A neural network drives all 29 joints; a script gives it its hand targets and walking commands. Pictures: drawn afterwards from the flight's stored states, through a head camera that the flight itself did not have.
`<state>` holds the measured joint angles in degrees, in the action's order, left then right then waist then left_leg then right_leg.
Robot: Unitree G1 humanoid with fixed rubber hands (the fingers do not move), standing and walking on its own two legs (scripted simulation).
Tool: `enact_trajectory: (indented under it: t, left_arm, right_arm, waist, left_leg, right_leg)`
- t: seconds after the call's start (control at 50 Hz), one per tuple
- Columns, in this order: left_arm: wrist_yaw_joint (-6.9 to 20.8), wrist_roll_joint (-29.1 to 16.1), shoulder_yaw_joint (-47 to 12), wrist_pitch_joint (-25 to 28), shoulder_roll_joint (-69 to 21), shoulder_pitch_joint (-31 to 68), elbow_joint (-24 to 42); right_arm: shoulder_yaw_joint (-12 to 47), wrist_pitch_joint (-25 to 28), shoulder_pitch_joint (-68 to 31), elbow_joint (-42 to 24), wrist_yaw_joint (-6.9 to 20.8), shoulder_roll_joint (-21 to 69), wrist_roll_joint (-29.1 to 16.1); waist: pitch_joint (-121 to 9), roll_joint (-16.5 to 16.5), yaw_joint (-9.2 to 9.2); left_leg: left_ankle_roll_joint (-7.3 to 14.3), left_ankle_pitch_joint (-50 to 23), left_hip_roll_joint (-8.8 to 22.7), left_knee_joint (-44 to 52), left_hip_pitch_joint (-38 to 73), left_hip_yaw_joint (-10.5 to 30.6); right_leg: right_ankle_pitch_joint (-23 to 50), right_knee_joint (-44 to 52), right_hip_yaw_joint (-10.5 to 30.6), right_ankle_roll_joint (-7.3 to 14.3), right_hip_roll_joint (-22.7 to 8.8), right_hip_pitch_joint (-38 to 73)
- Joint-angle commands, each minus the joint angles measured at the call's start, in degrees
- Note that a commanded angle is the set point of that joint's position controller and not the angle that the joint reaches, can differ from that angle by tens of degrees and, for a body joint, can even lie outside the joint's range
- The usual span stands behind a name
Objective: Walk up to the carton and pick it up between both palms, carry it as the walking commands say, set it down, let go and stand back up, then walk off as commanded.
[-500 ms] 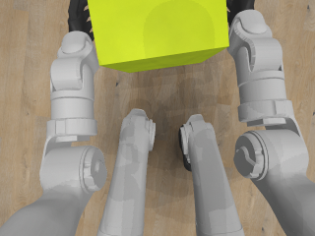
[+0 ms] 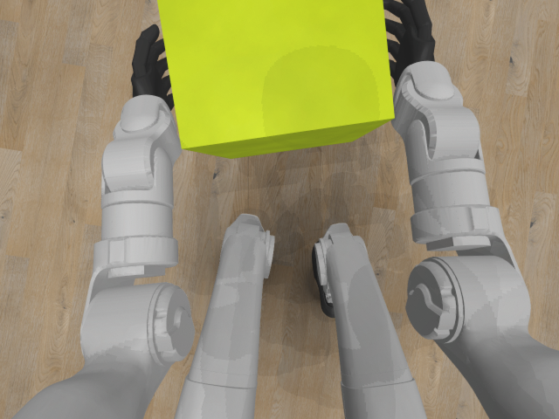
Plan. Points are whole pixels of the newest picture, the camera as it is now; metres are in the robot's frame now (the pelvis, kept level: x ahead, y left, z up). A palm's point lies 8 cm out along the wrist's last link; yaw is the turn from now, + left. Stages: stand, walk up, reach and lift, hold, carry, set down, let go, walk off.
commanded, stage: reach and lift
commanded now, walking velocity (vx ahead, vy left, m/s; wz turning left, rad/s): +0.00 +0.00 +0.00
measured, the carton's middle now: (279, 68) +0.53 +0.04 -0.13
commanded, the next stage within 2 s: none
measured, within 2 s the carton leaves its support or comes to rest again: neither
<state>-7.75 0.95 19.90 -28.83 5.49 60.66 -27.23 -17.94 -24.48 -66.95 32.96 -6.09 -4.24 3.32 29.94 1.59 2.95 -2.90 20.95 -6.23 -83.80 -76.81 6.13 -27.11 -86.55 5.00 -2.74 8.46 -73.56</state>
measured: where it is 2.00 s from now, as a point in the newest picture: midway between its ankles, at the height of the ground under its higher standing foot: (285, 283)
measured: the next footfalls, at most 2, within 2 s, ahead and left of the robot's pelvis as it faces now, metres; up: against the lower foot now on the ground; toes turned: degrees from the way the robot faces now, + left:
none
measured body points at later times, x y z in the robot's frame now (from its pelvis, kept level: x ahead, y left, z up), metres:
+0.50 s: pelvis +0.01 +0.01 +0.06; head +0.27 +0.03 +0.41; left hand +0.46 +0.19 -0.03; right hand +0.51 -0.11 +0.00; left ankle +0.17 +0.12 -0.55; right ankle +0.13 -0.12 -0.55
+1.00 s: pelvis +0.02 +0.01 +0.12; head +0.24 +0.03 +0.50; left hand +0.44 +0.19 +0.05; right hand +0.49 -0.11 +0.08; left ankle +0.17 +0.12 -0.55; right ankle +0.13 -0.12 -0.55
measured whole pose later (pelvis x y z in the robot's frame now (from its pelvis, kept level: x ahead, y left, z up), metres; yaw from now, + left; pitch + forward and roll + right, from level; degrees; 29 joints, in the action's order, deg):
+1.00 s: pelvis +0.02 +0.01 +0.12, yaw +0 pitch +4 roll -1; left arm -7.2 5.1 18.1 -27.6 -0.7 43.6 -23.3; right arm -16.9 -22.6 -50.3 30.7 -2.9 -0.1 6.4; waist 26.9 1.6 2.6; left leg -1.4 12.8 -5.0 -53.5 -44.8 7.3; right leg -17.9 -55.3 7.7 -2.3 6.5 -41.7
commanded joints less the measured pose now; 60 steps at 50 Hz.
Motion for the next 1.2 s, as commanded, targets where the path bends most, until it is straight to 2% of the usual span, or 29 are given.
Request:
enact_trajectory:
  t: [0.0, 0.06, 0.16, 0.18, 0.2, 0.24, 0.26, 0.28, 0.3, 0.38, 0.48, 0.5, 0.6, 0.62, 0.64, 0.7, 0.72, 0.74, 0.92, 0.94, 0.96, 1.0, 1.02, 1.04, 1.06, 1.08, 1.1, 1.14, 1.18]
  left_arm:
    - [15.63, -10.72, -42.38, 4.79, -55.91, 53.86, 15.83]
    - [16.20, -11.01, -42.33, 5.84, -58.20, 51.44, 12.78]
    - [15.50, -12.41, -45.59, 6.20, -57.32, 55.48, 19.64]
    - [15.64, -11.63, -44.62, 5.70, -58.79, 52.10, 16.89]
    - [15.33, -11.05, -43.92, 5.81, -59.54, 52.51, 14.44]
    - [15.22, -11.48, -44.84, 5.72, -58.89, 53.31, 17.00]
    - [15.42, -13.61, -47.27, 6.18, -61.35, 53.01, 19.31]
    - [15.07, -12.19, -45.94, 5.94, -60.75, 53.18, 19.18]
    - [14.71, -11.74, -47.18, 5.88, -60.89, 53.11, 21.23]
    - [15.61, -10.78, -45.45, 5.69, -62.23, 49.51, 13.48]
    - [16.19, -11.85, -48.03, 5.97, -63.21, 50.34, 15.53]
    - [16.05, -10.92, -46.55, 6.17, -64.39, 47.32, 16.23]
    - [16.39, -10.35, -47.43, 5.71, -65.83, 44.44, 13.60]
    - [16.46, -9.74, -46.84, 6.09, -64.74, 45.10, 15.41]
    - [17.00, -11.33, -48.66, 5.82, -65.91, 45.94, 15.84]
    - [17.35, -10.16, -46.80, 5.98, -65.02, 43.45, 14.85]
    - [17.09, -10.82, -49.53, 6.26, -67.31, 47.02, 16.40]
    - [16.61, -9.77, -47.88, 6.21, -66.62, 45.89, 17.86]
    - [17.73, -9.09, -49.75, 5.97, -68.11, 36.96, 18.56]
    - [18.03, -6.76, -47.10, 5.75, -65.93, 34.24, 13.90]
    - [17.94, -9.08, -51.10, 6.21, -67.09, 36.70, 21.03]
    - [17.99, -8.23, -49.34, 6.33, -66.68, 36.48, 17.60]
    - [18.39, -8.82, -49.29, 6.43, -67.10, 36.38, 18.41]
    - [18.57, -5.98, -46.44, 6.39, -65.53, 33.27, 12.42]
    - [17.92, -8.38, -52.06, 6.59, -70.35, 35.07, 20.69]
    - [18.55, -4.61, -44.24, 6.23, -66.04, 29.34, 10.28]
    - [18.46, -4.99, -45.20, 6.75, -68.81, 29.01, 11.57]
    - [19.07, -4.10, -44.51, 6.38, -70.67, 23.23, 9.51]
    - [19.57, -0.70, -37.09, 5.70, -70.40, 22.39, 0.73]
  right_arm:
    - [36.35, 0.61, -36.60, -7.88, 12.21, 67.16, -10.16]
    - [35.37, 1.02, -32.90, -2.77, 12.73, 70.81, -8.73]
    - [37.67, 2.20, -32.05, -5.41, 13.19, 66.50, -10.15]
    - [37.91, 2.44, -33.58, -7.92, 13.02, 66.00, -9.98]
    - [36.15, 1.94, -31.27, -2.71, 13.50, 67.18, -9.05]
    - [38.26, 1.93, -31.74, -6.39, 13.77, 66.83, -11.08]
    - [39.02, 2.78, -34.78, -9.82, 13.71, 66.86, -11.35]
    - [37.75, 2.66, -34.40, -7.68, 14.03, 67.21, -11.46]
    - [38.23, 2.34, -31.53, -6.41, 14.38, 67.23, -10.95]
    - [35.31, 2.83, -29.02, -3.97, 14.24, 67.03, -8.32]
    - [36.45, 2.95, -29.35, -5.83, 14.72, 67.84, -7.80]
    - [38.18, 2.71, -27.95, -6.91, 14.87, 70.21, -8.76]
    - [36.20, 3.06, -26.00, -4.99, 15.96, 69.23, -7.26]
    - [36.30, 2.94, -25.45, -3.66, 16.34, 69.04, -6.70]
    - [36.36, 3.60, -27.12, -8.00, 16.38, 67.81, -6.65]
    - [37.13, 3.19, -26.61, -5.52, 16.93, 70.86, -7.33]
    - [36.68, 3.71, -28.51, -6.46, 17.44, 69.94, -7.55]
    - [37.46, 3.44, -27.81, -7.24, 17.48, 71.22, -8.82]
    - [38.50, 3.91, -20.41, -8.77, 17.27, 71.72, -6.08]
    - [36.59, 2.90, -14.54, -2.53, 17.28, 71.73, -5.21]
    - [38.68, 3.60, -14.57, -9.39, 17.25, 72.54, -6.39]
    - [36.07, 3.38, -14.03, -3.06, 17.70, 72.46, -4.75]
    - [37.17, 4.25, -18.44, -8.93, 18.03, 71.16, -5.28]
    - [33.78, 3.68, -14.31, -1.28, 17.83, 70.92, -2.84]
    - [36.75, 4.11, -14.97, -8.39, 18.19, 72.76, -4.56]
    - [35.07, 3.33, -15.20, -3.50, 17.93, 71.26, -2.93]
    - [34.76, 3.54, -10.89, -3.05, 17.87, 74.07, -3.31]
    - [34.92, 3.24, -8.39, -2.53, 18.45, 75.39, -3.28]
    - [26.20, 2.84, -4.13, 8.20, 19.28, 74.07, 0.68]
  waist:
    - [-135.59, -1.03, 0.90]
    - [-128.80, 2.72, 1.16]
    - [-134.11, -2.17, -0.13]
    - [-133.00, -3.40, 1.78]
    - [-128.21, -3.01, 1.05]
    - [-131.48, -3.74, 2.00]
    - [-132.81, -3.12, 0.30]
    - [-132.08, -5.76, 2.05]
    - [-135.02, -4.36, -0.14]
    - [-127.11, -2.97, -1.13]
    - [-126.97, -2.92, -3.04]
    - [-128.30, -2.30, -0.28]
    - [-123.61, -2.61, -2.31]
    - [-120.09, -3.47, -0.67]
    - [-124.28, -2.00, -2.68]
    - [-120.81, -1.79, 0.83]
    - [-121.83, -3.80, -1.78]
    - [-124.77, -3.02, 0.65]
    - [-117.97, -3.07, -1.61]
    - [-112.06, -4.31, -0.81]
    - [-120.83, -4.40, -2.03]
    - [-109.73, -3.86, -2.30]
    - [-113.86, -2.07, -1.55]
    - [-100.46, -3.24, -1.29]
    - [-109.56, -4.32, -4.16]
    - [-97.66, -1.47, 0.75]
    - [-93.89, -1.58, -1.27]
    - [-91.02, -0.33, -0.59]
    - [-69.61, -1.62, -1.28]
  left_leg:
    - [0.55, -9.52, -1.94, 9.41, 44.73, -8.15]
    - [0.75, -7.60, -1.73, 12.30, 43.75, -7.49]
    - [-0.64, -11.62, -1.39, 13.02, 52.77, -5.39]
    - [-0.41, -11.11, -1.48, 14.66, 53.02, -5.59]
    - [-0.53, -7.71, -1.11, 15.16, 50.94, -5.74]
    - [-0.35, -9.24, -0.98, 16.16, 52.68, -6.41]
    - [-0.18, -10.96, -1.43, 16.35, 54.48, -5.51]
    - [-0.66, -10.97, -1.13, 17.37, 57.77, -5.41]
    - [-0.75, -11.20, -0.87, 17.39, 59.07, -4.98]
    - [-0.58, -7.39, -0.37, 19.73, 55.14, -5.15]
    - [-0.44, -7.28, -0.37, 22.31, 58.08, -4.70]
    - [-0.28, -9.57, -0.51, 23.16, 60.32, -4.26]
    - [-0.39, -7.07, -0.08, 27.09, 61.86, -4.49]
    - [-0.32, -7.47, 0.07, 28.82, 62.71, -3.46]
    - [-0.53, -6.06, 0.33, 28.85, 65.43, -2.68]
    - [0.18, -6.42, 0.30, 30.65, 65.93, -2.88]
    - [-0.39, -4.96, 0.67, 30.83, 67.07, -2.23]
    - [-1.01, -6.84, 0.17, 30.94, 69.01, -2.88]
    - [0.16, -14.55, 0.10, 35.88, 73.04, -3.09]
    - [0.13, -14.94, 0.49, 35.44, 69.47, -3.81]
    - [-0.24, -19.85, -0.24, 36.35, 75.13, -3.93]
    - [0.04, -15.53, 0.42, 38.16, 72.06, -3.20]
    - [0.22, -14.65, 0.16, 38.57, 74.06, -3.45]
    - [0.56, -9.23, 0.78, 39.66, 68.97, -2.55]
    - [-0.12, -14.44, 0.82, 40.49, 76.54, -2.42]
    - [1.03, -10.50, 0.81, 40.33, 67.71, -3.20]
    - [1.43, -12.06, 0.56, 41.48, 67.85, -3.06]
    - [2.05, -16.90, 1.02, 43.60, 70.46, -2.52]
    - [1.87, -6.20, 1.70, 46.01, 62.49, -2.49]
  right_leg:
    - [11.04, 12.50, -2.70, 1.32, 1.84, 30.43]
    - [9.31, 14.75, -2.97, 1.30, 1.28, 30.36]
    - [12.24, 15.93, -2.92, 2.20, 1.48, 29.48]
    - [11.06, 16.95, -2.77, 2.04, 1.57, 30.80]
    - [8.21, 17.21, -2.59, 2.24, 1.38, 27.64]
    - [10.04, 18.80, -2.08, 2.13, 1.11, 32.12]
    - [11.59, 18.75, -2.36, 2.15, 1.39, 33.33]
    - [11.24, 19.21, -2.85, 2.30, 1.08, 31.32]
    - [12.17, 19.45, -3.16, 2.32, 1.22, 32.22]
    - [8.16, 22.63, -2.50, 2.38, 0.57, 32.39]
    - [9.42, 25.50, -1.66, 2.44, 0.23, 35.54]
    - [12.22, 25.86, -1.65, 2.44, 0.29, 37.61]
    - [9.21, 29.85, -1.73, 2.48, 0.28, 38.52]
    - [9.98, 30.31, -1.77, 2.30, 0.05, 36.61]
    - [8.76, 31.15, -1.94, 2.57, 0.41, 38.18]
    - [8.57, 32.76, -1.09, 2.64, -0.24, 40.14]
    - [7.49, 32.35, -1.76, 2.95, -0.21, 37.79]
    - [9.00, 33.27, -1.69, 2.85, -0.18, 41.23]
    - [15.92, 38.91, 0.03, 2.56, -1.18, 49.00]
    - [16.19, 39.00, 0.15, 2.63, -1.64, 46.68]
    - [21.45, 39.38, -0.25, 2.36, -0.65, 52.55]
    - [16.74, 40.76, -0.39, 2.42, -1.76, 48.39]
    - [15.81, 41.84, 0.23, 2.37, -1.21, 50.21]
    - [11.81, 42.77, 0.60, 2.57, -1.94, 44.25]
    - [17.54, 43.00, -0.08, 2.88, -1.52, 50.46]
    - [12.34, 43.14, 0.48, 2.25, -2.12, 47.08]
    - [13.85, 44.73, 0.71, 2.51, -2.27, 48.35]
    - [18.02, 46.01, 0.16, 1.91, -2.40, 50.12]
    - [7.41, 48.80, 0.02, 3.39, -3.12, 41.05]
